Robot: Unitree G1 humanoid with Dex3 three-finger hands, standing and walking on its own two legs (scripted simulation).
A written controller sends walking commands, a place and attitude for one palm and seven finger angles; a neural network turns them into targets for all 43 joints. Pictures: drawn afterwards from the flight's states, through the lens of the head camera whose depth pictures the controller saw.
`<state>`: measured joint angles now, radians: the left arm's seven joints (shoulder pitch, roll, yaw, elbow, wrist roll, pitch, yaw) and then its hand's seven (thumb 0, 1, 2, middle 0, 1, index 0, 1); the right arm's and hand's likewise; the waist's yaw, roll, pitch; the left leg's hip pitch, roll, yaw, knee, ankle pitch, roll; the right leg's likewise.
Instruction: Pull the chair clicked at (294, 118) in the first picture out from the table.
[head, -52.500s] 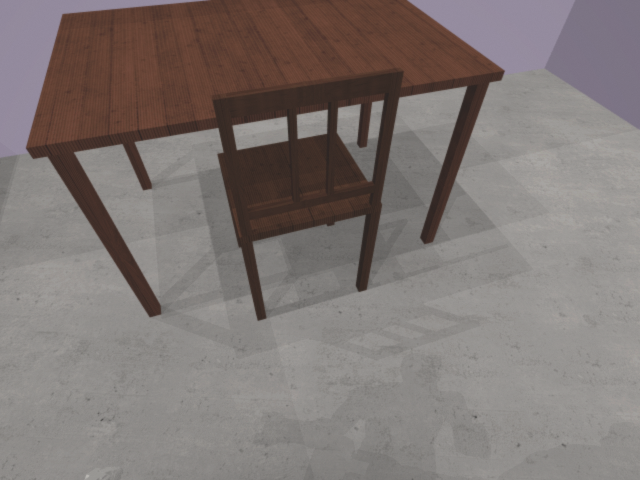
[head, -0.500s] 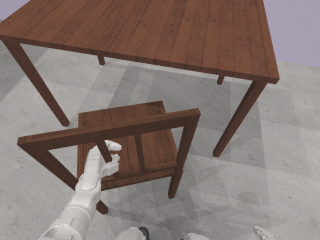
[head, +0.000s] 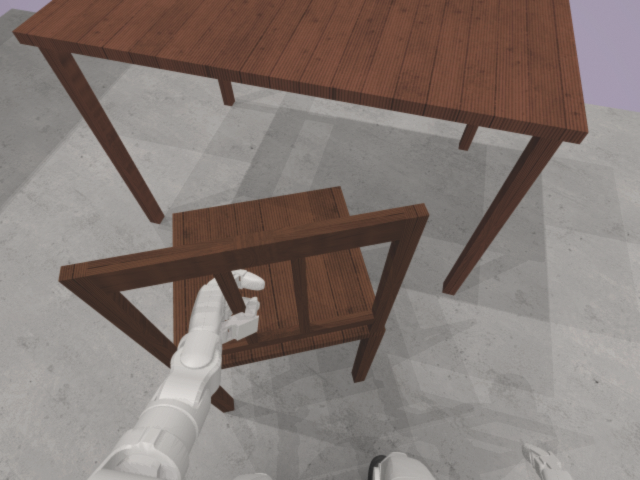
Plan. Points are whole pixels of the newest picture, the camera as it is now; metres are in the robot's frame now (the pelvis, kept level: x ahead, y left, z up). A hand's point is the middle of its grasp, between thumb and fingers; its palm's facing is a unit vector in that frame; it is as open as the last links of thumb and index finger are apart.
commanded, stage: step backward, pulling the chair out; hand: left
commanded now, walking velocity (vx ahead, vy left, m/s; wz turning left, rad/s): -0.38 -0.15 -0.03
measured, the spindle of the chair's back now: (239, 309) +0.35 +0.13 -0.09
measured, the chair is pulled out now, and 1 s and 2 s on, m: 0.34 0.52 0.64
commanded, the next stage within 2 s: stop walking, hand still on the chair in 1.14 s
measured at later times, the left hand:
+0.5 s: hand (237, 369) +0.26 +0.12 -0.07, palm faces -0.08 -0.99 -0.14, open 5.0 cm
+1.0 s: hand (223, 463) +0.15 +0.12 -0.06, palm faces -0.07 -0.99 -0.14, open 5.0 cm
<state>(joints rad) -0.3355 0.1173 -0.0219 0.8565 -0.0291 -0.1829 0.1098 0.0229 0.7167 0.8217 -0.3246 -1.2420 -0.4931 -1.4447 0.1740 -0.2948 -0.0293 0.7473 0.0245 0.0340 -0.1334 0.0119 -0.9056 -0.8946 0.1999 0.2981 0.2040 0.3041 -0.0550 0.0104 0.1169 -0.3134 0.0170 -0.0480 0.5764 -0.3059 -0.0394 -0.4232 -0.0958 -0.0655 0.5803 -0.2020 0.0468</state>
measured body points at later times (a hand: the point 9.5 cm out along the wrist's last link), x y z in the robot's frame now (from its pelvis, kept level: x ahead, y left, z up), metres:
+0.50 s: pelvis -0.07 +0.02 +0.00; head +0.02 +0.02 +0.44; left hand +0.26 +0.17 -0.05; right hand +0.03 -0.25 -0.12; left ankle -0.04 +0.14 -0.73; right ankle -0.06 -0.13 -0.71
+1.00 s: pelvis -0.18 +0.02 +0.01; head -0.09 +0.02 +0.45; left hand +0.15 +0.17 -0.05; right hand -0.07 -0.26 -0.11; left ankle -0.16 +0.15 -0.73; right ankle -0.15 -0.12 -0.72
